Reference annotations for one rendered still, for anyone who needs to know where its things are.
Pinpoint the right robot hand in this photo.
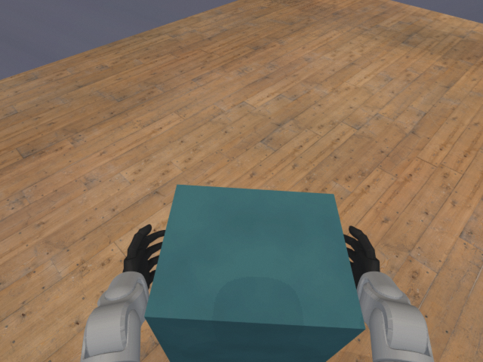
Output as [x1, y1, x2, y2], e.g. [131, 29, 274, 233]
[343, 226, 380, 289]

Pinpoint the carton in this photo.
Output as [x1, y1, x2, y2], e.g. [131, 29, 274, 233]
[144, 185, 366, 362]

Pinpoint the right robot forearm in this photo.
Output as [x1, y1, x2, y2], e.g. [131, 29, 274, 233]
[357, 271, 434, 362]

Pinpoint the left robot hand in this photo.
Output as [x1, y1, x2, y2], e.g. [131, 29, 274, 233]
[122, 224, 165, 289]

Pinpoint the left robot forearm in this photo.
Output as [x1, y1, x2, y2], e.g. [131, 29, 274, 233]
[80, 271, 149, 362]

